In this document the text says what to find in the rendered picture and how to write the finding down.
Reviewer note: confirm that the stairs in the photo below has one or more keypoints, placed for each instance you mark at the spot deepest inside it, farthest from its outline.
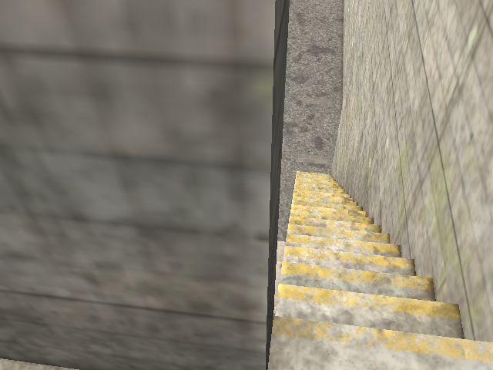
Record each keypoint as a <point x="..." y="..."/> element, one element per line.
<point x="339" y="268"/>

